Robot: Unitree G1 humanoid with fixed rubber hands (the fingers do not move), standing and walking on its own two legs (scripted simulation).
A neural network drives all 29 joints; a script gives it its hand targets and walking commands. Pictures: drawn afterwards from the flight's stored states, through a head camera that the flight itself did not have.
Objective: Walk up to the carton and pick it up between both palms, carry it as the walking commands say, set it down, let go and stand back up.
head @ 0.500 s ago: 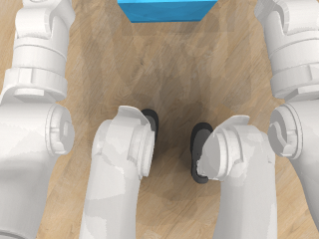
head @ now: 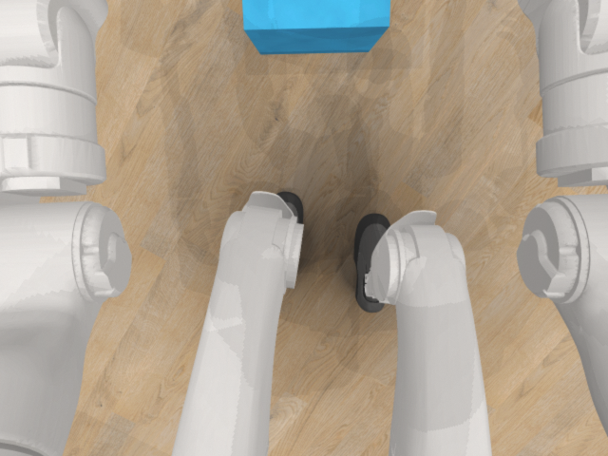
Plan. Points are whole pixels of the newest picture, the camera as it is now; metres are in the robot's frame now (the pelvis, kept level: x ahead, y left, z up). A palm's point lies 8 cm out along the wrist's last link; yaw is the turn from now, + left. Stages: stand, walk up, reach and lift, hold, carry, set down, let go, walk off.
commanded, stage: set down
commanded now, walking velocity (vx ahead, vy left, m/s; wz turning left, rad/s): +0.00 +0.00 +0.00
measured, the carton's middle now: out of the picture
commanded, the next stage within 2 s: let go in 0.56 s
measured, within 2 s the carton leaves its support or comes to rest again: neither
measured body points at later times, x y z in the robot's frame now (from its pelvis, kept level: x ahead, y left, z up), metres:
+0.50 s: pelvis +0.00 +0.00 +0.14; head +0.36 +0.05 +0.40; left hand +0.55 +0.28 +0.03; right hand +0.61 -0.11 +0.03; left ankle +0.14 +0.09 -0.47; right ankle +0.12 -0.10 -0.47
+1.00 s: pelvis +0.05 +0.02 +0.21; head +0.36 +0.05 +0.52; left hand +0.43 +0.27 +0.06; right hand +0.47 -0.14 +0.06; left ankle +0.14 +0.09 -0.47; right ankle +0.12 -0.10 -0.47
